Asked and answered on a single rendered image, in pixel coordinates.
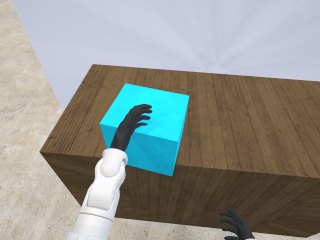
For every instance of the robot left hand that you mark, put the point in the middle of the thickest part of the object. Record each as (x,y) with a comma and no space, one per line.
(127,127)

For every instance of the robot right hand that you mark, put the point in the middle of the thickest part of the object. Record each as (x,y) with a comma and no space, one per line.
(240,227)

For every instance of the pedestal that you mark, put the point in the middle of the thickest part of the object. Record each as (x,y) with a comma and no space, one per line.
(248,143)

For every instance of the carton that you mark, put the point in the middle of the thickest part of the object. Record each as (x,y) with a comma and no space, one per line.
(153,147)

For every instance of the robot left forearm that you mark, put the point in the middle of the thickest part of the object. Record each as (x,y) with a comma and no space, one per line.
(100,203)

